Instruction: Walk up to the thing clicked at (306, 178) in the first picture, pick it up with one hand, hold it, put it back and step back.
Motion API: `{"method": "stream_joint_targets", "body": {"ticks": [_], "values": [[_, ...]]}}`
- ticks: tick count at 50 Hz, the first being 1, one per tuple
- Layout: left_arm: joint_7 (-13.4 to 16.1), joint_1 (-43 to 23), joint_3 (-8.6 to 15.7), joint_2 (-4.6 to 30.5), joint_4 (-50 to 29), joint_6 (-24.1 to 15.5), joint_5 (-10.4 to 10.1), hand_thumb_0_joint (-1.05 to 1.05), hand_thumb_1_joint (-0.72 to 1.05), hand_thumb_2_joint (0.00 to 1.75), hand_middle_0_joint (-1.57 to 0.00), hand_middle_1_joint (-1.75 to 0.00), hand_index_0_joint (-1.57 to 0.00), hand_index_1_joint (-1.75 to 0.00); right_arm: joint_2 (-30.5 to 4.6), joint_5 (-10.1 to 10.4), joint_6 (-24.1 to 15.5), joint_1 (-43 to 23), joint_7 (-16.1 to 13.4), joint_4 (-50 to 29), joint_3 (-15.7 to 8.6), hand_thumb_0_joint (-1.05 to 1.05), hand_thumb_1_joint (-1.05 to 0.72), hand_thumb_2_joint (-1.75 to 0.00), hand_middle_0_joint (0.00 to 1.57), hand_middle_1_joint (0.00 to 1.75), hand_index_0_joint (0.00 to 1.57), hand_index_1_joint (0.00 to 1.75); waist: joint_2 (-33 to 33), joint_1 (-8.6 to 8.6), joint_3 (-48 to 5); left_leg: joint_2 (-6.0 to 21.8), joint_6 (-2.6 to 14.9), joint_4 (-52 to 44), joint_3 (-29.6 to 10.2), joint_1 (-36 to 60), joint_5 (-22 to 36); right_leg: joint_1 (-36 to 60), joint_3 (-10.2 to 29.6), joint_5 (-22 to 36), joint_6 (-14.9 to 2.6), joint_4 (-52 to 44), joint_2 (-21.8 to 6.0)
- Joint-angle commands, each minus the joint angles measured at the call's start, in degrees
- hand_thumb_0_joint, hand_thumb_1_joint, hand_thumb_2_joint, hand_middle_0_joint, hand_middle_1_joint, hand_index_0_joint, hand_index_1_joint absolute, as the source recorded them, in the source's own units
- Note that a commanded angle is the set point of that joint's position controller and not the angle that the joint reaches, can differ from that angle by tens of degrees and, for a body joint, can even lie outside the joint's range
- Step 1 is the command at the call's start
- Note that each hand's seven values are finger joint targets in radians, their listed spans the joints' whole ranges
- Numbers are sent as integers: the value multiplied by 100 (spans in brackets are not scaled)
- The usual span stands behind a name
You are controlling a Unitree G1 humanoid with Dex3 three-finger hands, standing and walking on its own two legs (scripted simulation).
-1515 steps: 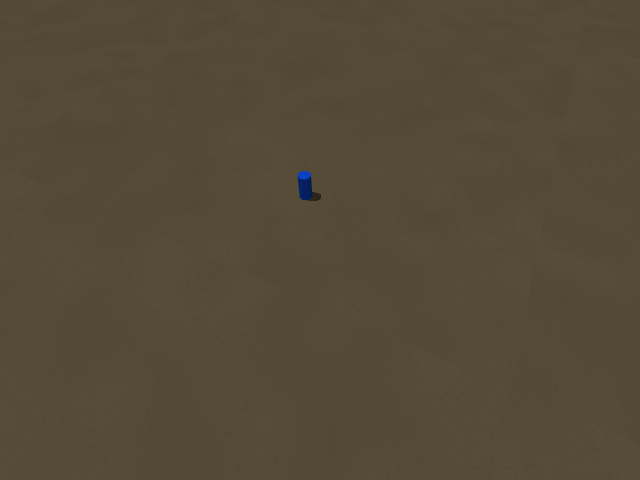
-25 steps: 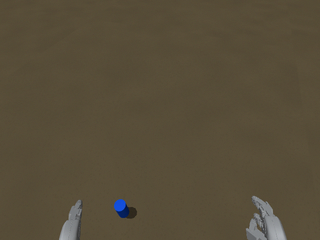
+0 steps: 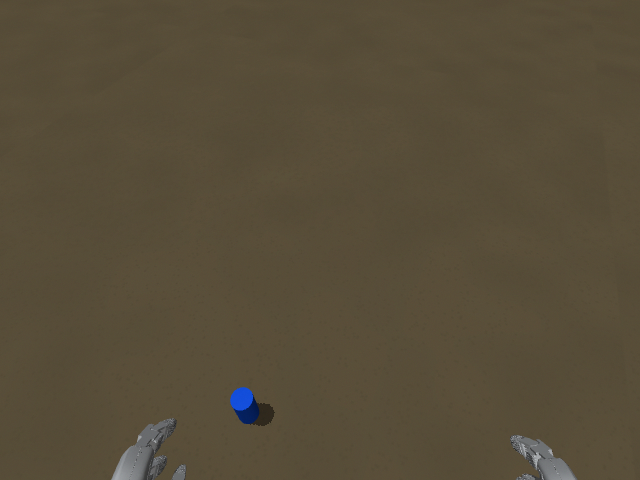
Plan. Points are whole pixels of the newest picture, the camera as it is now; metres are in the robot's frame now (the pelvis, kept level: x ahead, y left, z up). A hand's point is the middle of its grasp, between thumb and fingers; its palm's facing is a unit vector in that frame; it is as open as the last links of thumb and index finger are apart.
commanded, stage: stand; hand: left
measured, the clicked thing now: (245, 406) +0.42 +0.26 -0.68
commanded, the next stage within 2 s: step back in 2.00 s
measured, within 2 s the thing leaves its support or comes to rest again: neither
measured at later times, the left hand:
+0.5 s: hand out of the picture +0.05 +0.26 -0.12, palm faces -0.01 -0.94 -0.34, open 7.4 cm
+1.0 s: hand out of the picture +0.05 +0.25 -0.12, palm faces -0.01 -0.94 -0.35, open 7.4 cm
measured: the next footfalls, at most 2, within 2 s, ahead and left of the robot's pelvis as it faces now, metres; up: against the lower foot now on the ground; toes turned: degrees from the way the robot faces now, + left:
none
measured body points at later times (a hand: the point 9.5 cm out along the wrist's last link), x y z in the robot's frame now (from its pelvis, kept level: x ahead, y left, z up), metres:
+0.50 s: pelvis +0.00 +0.02 +0.04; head +0.00 +0.02 +0.49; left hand +0.05 +0.31 -0.10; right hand +0.07 -0.26 -0.10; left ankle +0.02 +0.13 -0.71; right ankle +0.00 -0.13 -0.71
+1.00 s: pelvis +0.00 +0.01 +0.04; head +0.00 +0.00 +0.49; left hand +0.05 +0.30 -0.09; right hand +0.06 -0.29 -0.10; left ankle +0.02 +0.13 -0.71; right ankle +0.00 -0.13 -0.71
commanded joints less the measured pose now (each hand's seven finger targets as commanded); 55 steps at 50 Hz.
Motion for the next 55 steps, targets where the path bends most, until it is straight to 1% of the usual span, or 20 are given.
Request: {"method": "stream_joint_targets", "body": {"ticks": [1,2,4,8,9,11,12,13,17,23,29,33,34,38,41,44,45,49,51,55], "values": [[19,-263,380,990,183,-411,-70,0,90,90,-20,-30,-20,-30,-911,83,-141,-217,87,-184,-426,0,-90,-90,20,30,20,30,61,11,-656,172,343,-1008,-344,773,1146,550,602,1346,-378,-1328,-370],[31,-342,389,1020,334,-424,-61,0,90,90,-20,-30,-20,-30,-905,79,-115,-182,94,-99,-432,0,-90,-90,20,30,20,30,1,-15,-615,161,337,-1073,-333,742,946,617,632,1156,-368,-1472,-412],[38,-401,370,1026,609,-450,-84,0,90,90,-20,-30,-20,-30,-945,72,-100,-149,100,85,-422,0,-90,-90,20,30,20,30,124,-30,-517,228,348,-1281,-392,905,1077,702,572,1282,-336,-1555,-391],[48,-431,333,1050,1173,-439,-114,0,90,90,-20,-30,-20,-30,-1053,95,-58,-210,105,407,-408,0,-90,-90,20,30,20,30,244,8,-137,372,346,-1914,-624,808,824,956,426,1065,-267,-1853,-307],[45,-387,317,1043,1307,-441,-138,0,90,90,-20,-30,-20,-30,-1106,104,-63,-221,100,496,-403,0,-90,-90,20,30,20,30,246,29,-176,387,334,-1951,-619,935,995,1068,456,1227,-256,-1903,-333],[49,-406,298,1051,1559,-417,-159,0,90,90,-20,-30,-20,-30,-1164,119,-49,-192,87,667,-392,0,-90,-90,20,30,20,30,279,17,-144,435,298,-2192,-672,1032,1183,1237,417,1305,-242,-2009,-328],[46,-397,287,1059,1676,-405,-171,0,90,90,-20,-30,-20,-30,-1207,129,-47,-192,81,755,-383,0,-90,-90,20,30,20,30,367,26,-123,464,292,-2342,-711,1078,1094,1281,391,1277,-215,-2067,-309],[49,-376,287,1093,1805,-402,-174,0,90,90,-20,-30,-20,-30,-1224,144,-42,-223,77,838,-384,0,-90,-90,20,30,20,30,327,48,-158,485,283,-2358,-724,1181,1276,1411,380,1381,-215,-2129,-340],[55,-425,253,1159,2213,-381,-188,0,90,90,-20,-30,-20,-30,-1267,180,-31,-231,51,1110,-355,0,-90,-90,20,30,20,30,198,21,-161,496,241,-2535,-645,1546,1712,1521,375,1617,-164,-2376,-385],[35,-577,211,1207,2660,-370,-192,0,90,90,-20,-30,-20,-30,-1301,220,7,-267,51,1440,-316,0,-90,-90,20,30,20,30,183,0,37,493,190,-2850,-642,1575,1340,1667,408,1453,-115,-2693,-435],[13,-674,187,1246,2930,-361,-186,0,90,90,-20,-30,-20,-30,-1286,224,26,-362,67,1632,-293,0,-90,-90,20,30,20,30,130,-3,165,497,152,-3049,-664,1610,1063,1599,405,1324,-103,-2886,-454],[8,-719,195,1290,3047,-356,-183,0,90,90,-20,-30,-20,-30,-1310,220,65,-416,79,1700,-301,0,-90,-90,20,30,20,30,98,-8,219,492,151,-3149,-682,1485,652,1540,387,954,-80,-2992,-419],[3,-685,185,1284,3080,-360,-182,0,90,90,-20,-30,-20,-30,-1336,231,62,-472,87,1708,-296,0,-90,-90,20,30,20,30,145,10,270,494,155,-3129,-682,1537,708,1502,399,1018,-73,-3013,-424],[-3,-773,189,1309,3122,-388,-200,0,90,90,-20,-30,-20,-30,-1310,240,35,-450,92,1774,-271,0,-90,-90,20,30,20,30,121,-14,8,504,143,-3052,-617,1712,1180,1665,468,1318,-98,-3048,-517],[6,-849,191,1322,3165,-383,-211,0,90,90,-20,-30,-20,-30,-1328,236,28,-480,82,1820,-260,0,-90,-90,20,30,20,30,169,-19,37,519,138,-3042,-599,1698,1313,1692,477,1461,-102,-3060,-532],[-11,-839,172,1329,3203,-375,-219,0,90,90,-20,-30,-20,-30,-1312,245,40,-471,99,1866,-239,0,-90,-90,20,30,20,30,124,-28,167,503,118,-3095,-577,1630,1167,1608,446,1227,-92,-3114,-483],[-11,-809,177,1313,3207,-377,-214,0,90,90,-20,-30,-20,-30,-1372,247,42,-499,92,1859,-257,0,-90,-90,20,30,20,30,141,-8,36,536,141,-3057,-579,1709,1175,1670,472,1312,-103,-3127,-508],[-16,-875,173,1328,3219,-387,-215,0,90,90,-20,-30,-20,-30,-1357,251,31,-510,92,1894,-228,0,-90,-90,20,30,20,30,87,-24,-12,542,121,-3022,-536,1829,1464,1665,499,1527,-102,-3135,-527],[-8,-878,177,1342,3233,-384,-222,0,90,90,-20,-30,-20,-30,-1404,260,44,-502,94,1909,-242,0,-90,-90,20,30,20,30,106,-18,-19,540,122,-3058,-539,1773,1419,1719,462,1444,-92,-3161,-504],[-15,-880,178,1330,3256,-385,-230,0,90,90,-20,-30,-20,-30,-1418,265,39,-514,90,1925,-223,0,-90,-90,20,30,20,30,147,-30,-45,565,126,-3043,-510,1840,1550,1745,473,1681,-105,-3150,-530]]}}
